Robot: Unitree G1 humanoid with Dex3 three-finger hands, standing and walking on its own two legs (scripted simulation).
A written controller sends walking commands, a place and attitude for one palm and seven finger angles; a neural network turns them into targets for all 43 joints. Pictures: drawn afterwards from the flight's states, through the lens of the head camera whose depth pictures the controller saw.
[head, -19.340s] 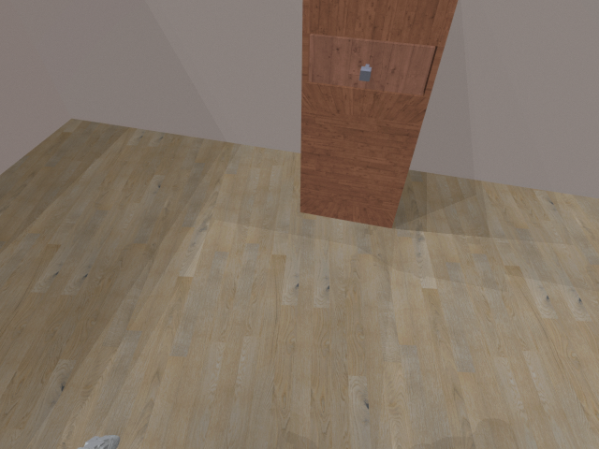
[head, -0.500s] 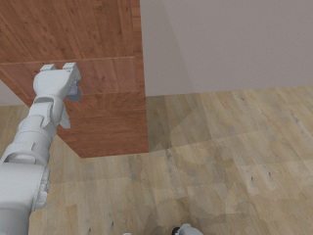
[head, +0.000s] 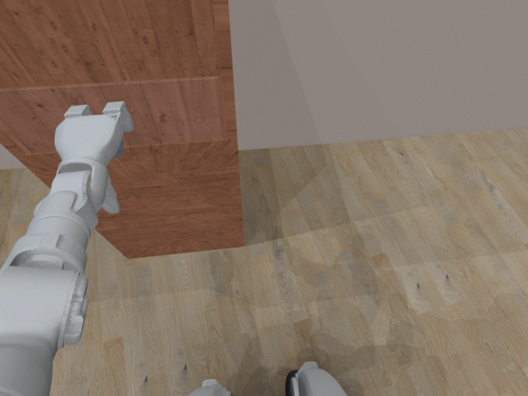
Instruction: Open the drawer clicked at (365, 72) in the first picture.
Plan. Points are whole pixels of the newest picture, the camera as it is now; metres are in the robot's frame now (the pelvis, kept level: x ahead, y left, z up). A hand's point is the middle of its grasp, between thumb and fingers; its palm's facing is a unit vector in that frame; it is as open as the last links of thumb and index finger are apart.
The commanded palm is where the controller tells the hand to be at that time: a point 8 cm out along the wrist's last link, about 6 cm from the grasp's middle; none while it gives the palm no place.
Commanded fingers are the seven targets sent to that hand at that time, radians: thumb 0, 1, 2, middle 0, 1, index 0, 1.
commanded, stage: lower the fingers behind the handle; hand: left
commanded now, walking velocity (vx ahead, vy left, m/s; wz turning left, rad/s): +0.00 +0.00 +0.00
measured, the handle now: (111, 136) +0.55 +0.24 +0.00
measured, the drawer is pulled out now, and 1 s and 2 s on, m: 0.00 0.00 0.01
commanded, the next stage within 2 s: close the thumb around the handle in 0.80 s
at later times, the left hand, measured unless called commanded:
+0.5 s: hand (108, 169) +0.49 +0.24 -0.01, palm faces -0.05 -0.03 -1.00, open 14.0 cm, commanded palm +0.48 +0.23 +0.04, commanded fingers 0.00 -0.50 0.30 -0.30 -1.20 -0.30 -1.20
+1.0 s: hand (108, 167) +0.49 +0.24 -0.01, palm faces -0.06 -0.03 -1.00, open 13.7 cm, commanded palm +0.48 +0.23 +0.04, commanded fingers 0.00 -0.16 0.44 -0.32 -1.24 -0.32 -1.24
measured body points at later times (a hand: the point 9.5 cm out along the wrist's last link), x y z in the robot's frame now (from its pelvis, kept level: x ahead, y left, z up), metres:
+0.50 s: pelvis -0.01 +0.00 -0.02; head +0.12 +0.01 +0.42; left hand +0.49 +0.24 +0.04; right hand +0.00 -0.28 -0.14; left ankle -0.03 +0.09 -0.70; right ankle +0.02 -0.13 -0.70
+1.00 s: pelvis -0.01 +0.00 -0.02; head +0.13 +0.01 +0.41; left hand +0.49 +0.24 +0.04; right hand -0.01 -0.28 -0.14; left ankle -0.03 +0.09 -0.70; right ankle +0.02 -0.13 -0.70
